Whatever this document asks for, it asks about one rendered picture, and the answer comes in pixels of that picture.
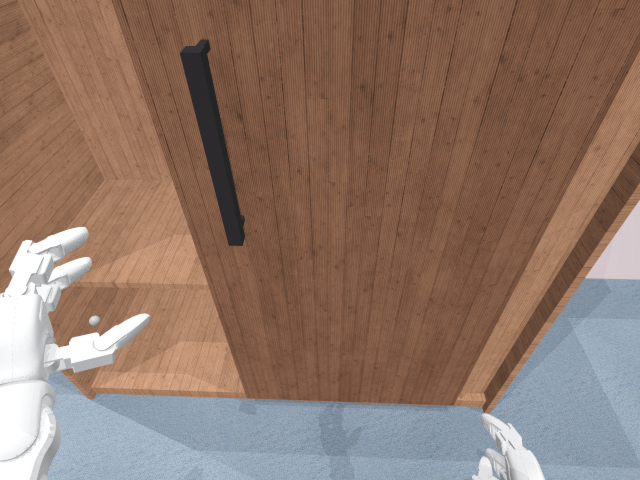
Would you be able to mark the handle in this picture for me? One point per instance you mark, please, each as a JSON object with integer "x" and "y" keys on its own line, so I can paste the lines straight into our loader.
{"x": 199, "y": 79}

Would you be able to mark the robot left hand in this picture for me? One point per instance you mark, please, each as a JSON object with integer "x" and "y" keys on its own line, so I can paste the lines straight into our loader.
{"x": 33, "y": 292}

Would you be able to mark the robot right hand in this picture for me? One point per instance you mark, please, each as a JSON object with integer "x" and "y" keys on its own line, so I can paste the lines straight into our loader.
{"x": 518, "y": 463}

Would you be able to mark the robot left forearm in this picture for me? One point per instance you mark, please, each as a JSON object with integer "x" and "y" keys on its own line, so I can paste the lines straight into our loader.
{"x": 30, "y": 435}

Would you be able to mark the wardrobe door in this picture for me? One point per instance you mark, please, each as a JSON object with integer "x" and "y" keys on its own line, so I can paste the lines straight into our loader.
{"x": 397, "y": 163}
{"x": 612, "y": 146}

